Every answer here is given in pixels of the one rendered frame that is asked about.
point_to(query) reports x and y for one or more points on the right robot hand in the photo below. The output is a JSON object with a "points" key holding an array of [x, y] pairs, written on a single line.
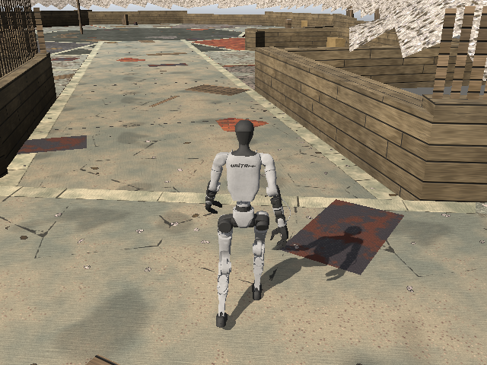
{"points": [[284, 232]]}

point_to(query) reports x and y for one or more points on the left robot hand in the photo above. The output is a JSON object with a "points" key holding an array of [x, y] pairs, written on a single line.
{"points": [[209, 209]]}

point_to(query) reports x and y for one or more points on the right robot forearm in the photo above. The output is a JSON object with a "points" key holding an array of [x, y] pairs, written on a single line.
{"points": [[276, 202]]}

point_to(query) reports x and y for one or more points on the robot head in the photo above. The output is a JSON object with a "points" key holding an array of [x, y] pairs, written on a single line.
{"points": [[244, 132]]}

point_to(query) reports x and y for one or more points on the left robot forearm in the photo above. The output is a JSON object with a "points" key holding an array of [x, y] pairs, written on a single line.
{"points": [[210, 195]]}

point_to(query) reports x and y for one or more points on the robot left upper arm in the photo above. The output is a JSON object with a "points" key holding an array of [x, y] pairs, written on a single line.
{"points": [[219, 161]]}

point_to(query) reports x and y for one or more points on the robot right upper arm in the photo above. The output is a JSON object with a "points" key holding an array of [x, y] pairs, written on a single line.
{"points": [[268, 162]]}

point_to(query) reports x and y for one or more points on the robot left foot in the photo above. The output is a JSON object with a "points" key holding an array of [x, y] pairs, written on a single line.
{"points": [[221, 321]]}

